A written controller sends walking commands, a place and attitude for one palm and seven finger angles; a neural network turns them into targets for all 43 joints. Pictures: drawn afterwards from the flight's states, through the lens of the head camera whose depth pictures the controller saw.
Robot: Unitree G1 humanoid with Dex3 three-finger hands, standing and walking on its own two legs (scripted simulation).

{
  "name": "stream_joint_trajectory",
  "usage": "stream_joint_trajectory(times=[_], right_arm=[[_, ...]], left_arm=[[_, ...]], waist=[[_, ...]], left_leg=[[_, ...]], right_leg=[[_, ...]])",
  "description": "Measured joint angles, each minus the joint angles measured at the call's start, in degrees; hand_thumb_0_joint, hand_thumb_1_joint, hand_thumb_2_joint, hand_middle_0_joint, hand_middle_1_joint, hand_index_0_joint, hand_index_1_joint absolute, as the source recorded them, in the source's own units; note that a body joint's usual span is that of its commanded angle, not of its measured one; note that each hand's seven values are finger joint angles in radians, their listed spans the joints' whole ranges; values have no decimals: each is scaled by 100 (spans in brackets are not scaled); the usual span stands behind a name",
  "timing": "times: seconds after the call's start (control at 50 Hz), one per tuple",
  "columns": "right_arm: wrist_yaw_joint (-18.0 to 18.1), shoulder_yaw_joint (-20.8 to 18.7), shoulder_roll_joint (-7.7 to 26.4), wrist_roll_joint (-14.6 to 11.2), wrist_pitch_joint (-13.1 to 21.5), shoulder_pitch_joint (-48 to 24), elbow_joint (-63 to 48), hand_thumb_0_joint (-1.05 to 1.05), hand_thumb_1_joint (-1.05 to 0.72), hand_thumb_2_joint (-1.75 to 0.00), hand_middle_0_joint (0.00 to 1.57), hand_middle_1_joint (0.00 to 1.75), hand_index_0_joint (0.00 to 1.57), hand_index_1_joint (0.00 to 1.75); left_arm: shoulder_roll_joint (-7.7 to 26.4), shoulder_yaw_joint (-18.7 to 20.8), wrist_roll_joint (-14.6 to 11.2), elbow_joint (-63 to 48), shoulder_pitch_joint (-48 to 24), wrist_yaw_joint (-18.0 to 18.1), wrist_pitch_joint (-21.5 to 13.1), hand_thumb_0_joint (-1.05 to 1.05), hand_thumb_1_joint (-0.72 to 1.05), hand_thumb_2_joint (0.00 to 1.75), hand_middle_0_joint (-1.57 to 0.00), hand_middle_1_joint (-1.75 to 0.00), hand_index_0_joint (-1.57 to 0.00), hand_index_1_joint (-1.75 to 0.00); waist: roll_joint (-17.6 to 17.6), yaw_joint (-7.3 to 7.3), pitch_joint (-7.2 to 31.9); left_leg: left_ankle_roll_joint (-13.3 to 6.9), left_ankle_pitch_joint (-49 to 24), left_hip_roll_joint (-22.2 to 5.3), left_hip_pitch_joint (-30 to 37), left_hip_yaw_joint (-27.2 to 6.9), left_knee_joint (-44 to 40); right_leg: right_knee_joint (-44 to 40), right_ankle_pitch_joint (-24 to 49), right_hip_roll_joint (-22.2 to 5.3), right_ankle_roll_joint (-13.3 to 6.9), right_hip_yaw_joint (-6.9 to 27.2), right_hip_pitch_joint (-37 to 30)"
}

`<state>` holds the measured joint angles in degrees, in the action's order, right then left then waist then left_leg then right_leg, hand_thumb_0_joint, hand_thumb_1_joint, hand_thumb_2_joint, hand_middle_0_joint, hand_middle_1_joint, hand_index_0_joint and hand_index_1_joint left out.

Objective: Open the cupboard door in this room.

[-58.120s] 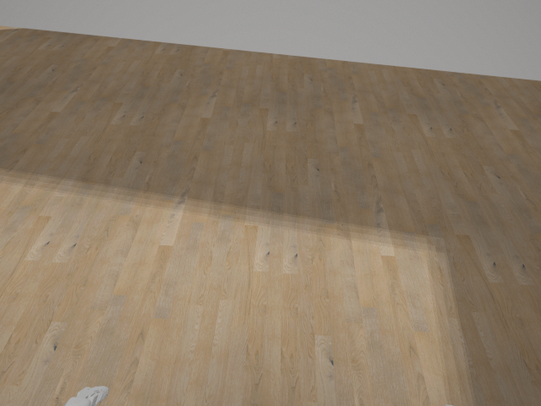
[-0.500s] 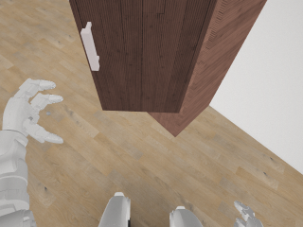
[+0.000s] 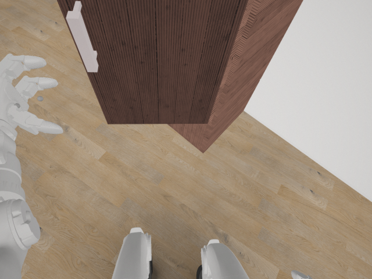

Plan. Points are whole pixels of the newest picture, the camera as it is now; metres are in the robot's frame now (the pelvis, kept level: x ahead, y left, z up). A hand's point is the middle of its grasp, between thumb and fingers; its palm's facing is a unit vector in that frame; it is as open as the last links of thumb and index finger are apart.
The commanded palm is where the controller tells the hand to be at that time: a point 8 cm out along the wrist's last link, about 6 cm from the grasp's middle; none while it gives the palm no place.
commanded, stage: move the hooked fingers beside the handle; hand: left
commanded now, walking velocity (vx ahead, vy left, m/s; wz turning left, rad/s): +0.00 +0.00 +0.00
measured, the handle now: (85, 38) +0.63 +0.24 +0.07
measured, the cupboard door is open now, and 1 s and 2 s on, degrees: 45 45 45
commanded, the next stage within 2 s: slide the fingers in behind the handle in 1.56 s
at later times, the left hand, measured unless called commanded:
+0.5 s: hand (49, 64) +0.54 +0.30 +0.08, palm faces +0.07 -1.00 -0.02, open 14.0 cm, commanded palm +0.55 +0.32 +0.07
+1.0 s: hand (50, 55) +0.57 +0.30 +0.07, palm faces +0.06 -1.00 -0.02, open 14.0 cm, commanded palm +0.57 +0.31 +0.07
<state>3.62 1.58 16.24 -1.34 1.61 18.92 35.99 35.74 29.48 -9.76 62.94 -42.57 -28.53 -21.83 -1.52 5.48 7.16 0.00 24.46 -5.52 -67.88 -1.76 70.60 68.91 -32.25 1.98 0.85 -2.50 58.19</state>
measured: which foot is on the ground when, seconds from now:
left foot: down 0.00-1.00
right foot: down 0.00-1.00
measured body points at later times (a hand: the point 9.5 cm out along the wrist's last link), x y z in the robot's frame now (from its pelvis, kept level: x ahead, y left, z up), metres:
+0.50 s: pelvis +0.00 +0.00 -0.02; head +0.18 +0.04 +0.39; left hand +0.53 +0.35 +0.08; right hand +0.00 -0.27 -0.12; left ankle +0.08 +0.12 -0.63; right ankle +0.01 -0.14 -0.63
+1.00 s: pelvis +0.01 +0.02 -0.02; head +0.20 +0.07 +0.38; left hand +0.56 +0.36 +0.08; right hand -0.01 -0.24 -0.11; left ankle +0.08 +0.12 -0.63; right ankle +0.01 -0.14 -0.63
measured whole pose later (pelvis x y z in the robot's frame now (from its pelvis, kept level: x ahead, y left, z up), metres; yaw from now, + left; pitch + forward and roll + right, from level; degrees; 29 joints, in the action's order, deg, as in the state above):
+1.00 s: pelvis +0.01 +0.02 -0.02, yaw -3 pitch +30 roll -9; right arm 1.9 5.4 14.5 0.7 -3.8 21.9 35.0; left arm 50.5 31.2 -0.4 69.9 -65.2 -24.8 -13.4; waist -2.6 12.8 4.9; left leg -1.3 25.9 -6.3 -80.1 -3.5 75.2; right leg 69.8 -31.9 3.2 2.1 -3.6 68.3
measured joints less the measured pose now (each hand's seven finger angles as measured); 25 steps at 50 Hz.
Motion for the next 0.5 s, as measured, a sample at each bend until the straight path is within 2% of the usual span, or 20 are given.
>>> stream_joint_trajectory(times=[0.12,0.22,0.36,0.5], right_arm=[[-11,31,1,24,-107,19,27,1,-90,-90,20,30,20,30],[2,114,15,31,-173,26,9,1,-90,-90,20,30,20,30],[-1,198,36,56,-253,53,-44,1,-90,-90,20,30,20,30],[12,319,56,54,-341,126,-98,1,-90,-90,20,30,20,30]], left_arm=[[207,3,140,251,-430,98,-30,-1,-50,30,-30,-120,-30,-120],[470,-30,325,590,-905,200,118,-1,-50,30,-31,-120,-30,-120],[934,193,529,841,-1439,256,245,-1,-50,30,-31,-120,-30,-120],[1491,256,728,1167,-1923,210,489,-1,-50,30,-31,-120,-30,-120]], waist=[[-16,98,-31],[-27,233,-68],[-63,468,-97],[-110,632,-166]], left_leg=[[1,14,-14,-196,-27,92],[-2,9,-22,-417,-62,172],[-3,55,-86,-764,-101,347],[-29,114,-134,-1055,-139,512]], right_leg=[[74,-8,19,0,-17,182],[143,-6,33,2,-44,388],[263,-15,101,5,-59,715],[349,-28,155,31,-76,970]])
